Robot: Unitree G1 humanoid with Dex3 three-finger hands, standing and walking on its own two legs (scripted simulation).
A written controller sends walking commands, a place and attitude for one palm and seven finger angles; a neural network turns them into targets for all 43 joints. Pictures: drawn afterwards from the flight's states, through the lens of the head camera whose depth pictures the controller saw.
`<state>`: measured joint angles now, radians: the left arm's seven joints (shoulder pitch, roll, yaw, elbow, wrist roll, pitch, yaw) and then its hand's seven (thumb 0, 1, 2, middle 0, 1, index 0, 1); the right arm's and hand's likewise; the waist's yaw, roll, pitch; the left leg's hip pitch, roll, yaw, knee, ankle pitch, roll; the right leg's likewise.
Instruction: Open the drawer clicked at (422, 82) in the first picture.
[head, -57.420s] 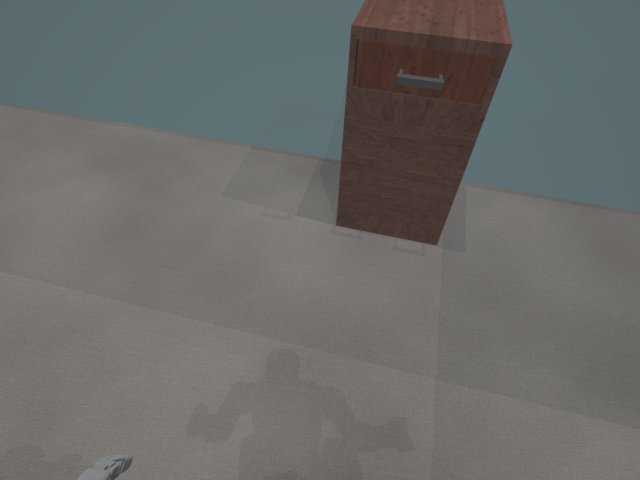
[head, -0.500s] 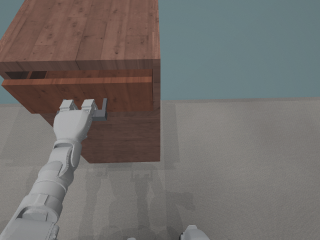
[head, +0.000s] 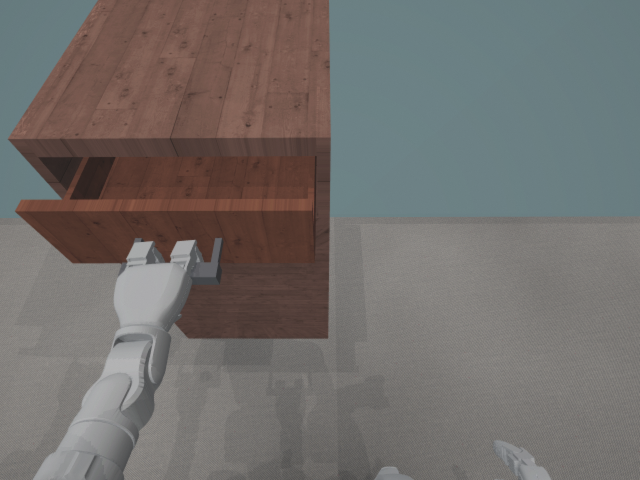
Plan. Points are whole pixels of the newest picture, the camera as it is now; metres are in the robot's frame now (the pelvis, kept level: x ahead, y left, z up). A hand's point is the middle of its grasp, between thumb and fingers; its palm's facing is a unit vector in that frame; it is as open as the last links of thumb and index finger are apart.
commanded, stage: pull the drawer open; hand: left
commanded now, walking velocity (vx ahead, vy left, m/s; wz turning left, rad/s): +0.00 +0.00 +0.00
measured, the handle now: (174, 259) +0.41 +0.22 -0.01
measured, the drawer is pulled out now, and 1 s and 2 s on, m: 0.09 0.21 0.30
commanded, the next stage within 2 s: open the thumb to release the handle in 1.88 s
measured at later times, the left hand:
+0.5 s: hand (161, 356) +0.28 +0.22 -0.03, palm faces -0.04 -0.06 -1.00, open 6.0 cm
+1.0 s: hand (152, 396) +0.23 +0.22 -0.03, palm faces -0.04 -0.06 -1.00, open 6.0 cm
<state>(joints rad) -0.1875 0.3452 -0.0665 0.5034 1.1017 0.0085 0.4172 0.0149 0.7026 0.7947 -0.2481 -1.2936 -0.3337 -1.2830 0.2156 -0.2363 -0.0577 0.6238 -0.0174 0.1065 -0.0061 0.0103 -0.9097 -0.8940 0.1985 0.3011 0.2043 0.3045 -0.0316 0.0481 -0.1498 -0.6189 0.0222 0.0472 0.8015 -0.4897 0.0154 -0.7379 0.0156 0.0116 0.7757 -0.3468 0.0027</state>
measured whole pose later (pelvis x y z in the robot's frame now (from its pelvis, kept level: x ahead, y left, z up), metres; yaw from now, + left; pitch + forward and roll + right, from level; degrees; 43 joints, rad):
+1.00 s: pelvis -0.01 -0.01 -0.01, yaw +0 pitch +14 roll +0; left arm 0.26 0.33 -0.05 0.16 1.11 -0.01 0.47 0.03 0.68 0.81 -0.26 -1.28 -0.37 -1.31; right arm 0.13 -0.23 -0.04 0.60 -0.04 0.05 -0.01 0.01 -0.91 -0.89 0.20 0.30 0.20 0.30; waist 0.01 0.04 -0.13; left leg -0.57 0.02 0.05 0.84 -0.51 0.00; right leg -0.72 0.02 0.02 0.85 -0.38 -0.02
